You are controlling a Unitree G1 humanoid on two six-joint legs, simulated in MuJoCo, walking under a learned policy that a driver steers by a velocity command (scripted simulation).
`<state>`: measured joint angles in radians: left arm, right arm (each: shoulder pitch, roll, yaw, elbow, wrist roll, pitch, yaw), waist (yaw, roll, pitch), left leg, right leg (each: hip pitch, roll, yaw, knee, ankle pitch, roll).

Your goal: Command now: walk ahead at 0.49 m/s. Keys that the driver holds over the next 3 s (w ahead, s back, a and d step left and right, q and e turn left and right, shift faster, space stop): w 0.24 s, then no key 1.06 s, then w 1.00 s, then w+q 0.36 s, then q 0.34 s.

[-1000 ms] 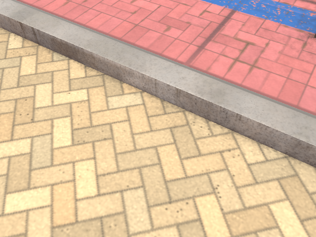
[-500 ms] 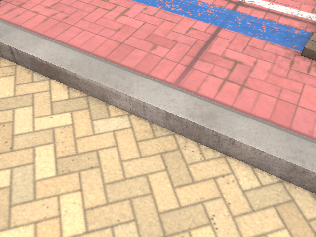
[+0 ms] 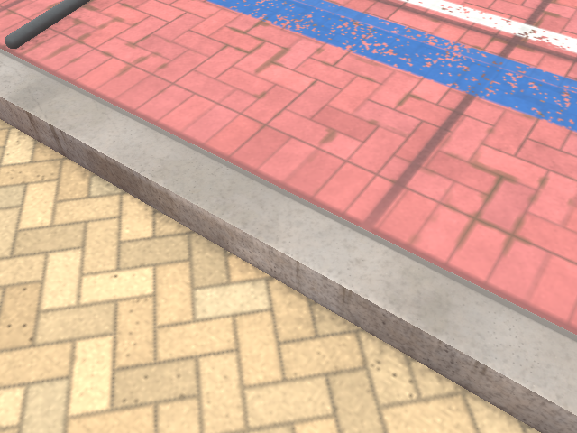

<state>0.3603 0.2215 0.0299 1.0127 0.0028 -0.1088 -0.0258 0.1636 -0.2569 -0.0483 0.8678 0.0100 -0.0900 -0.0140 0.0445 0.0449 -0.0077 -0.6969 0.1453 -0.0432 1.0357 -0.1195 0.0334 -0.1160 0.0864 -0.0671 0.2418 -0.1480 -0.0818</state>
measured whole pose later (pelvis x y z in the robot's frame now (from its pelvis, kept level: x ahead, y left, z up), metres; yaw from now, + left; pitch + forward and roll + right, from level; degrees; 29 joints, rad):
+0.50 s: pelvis +0.25 +0.07 +0.00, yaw +0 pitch +1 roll +0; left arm 0.22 0.24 0.03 0.97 0.03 -0.05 0.00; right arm 0.28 -0.20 -0.02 0.96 -0.02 -0.10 0.01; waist 0.00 -0.04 0.09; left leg -0.26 -0.03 0.07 0.35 -0.11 0.07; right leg -0.49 -0.02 0.01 1.00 -0.34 -0.03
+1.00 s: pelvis +0.32 +0.05 -0.01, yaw +0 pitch -1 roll +1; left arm 0.19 0.19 0.02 1.07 0.00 -0.03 0.03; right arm 0.26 -0.20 -0.02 1.08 -0.01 -0.01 -0.04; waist 0.00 0.00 0.03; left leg -0.16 -0.01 0.06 0.42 -0.24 0.02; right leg -0.24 0.02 -0.04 0.45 -0.20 -0.05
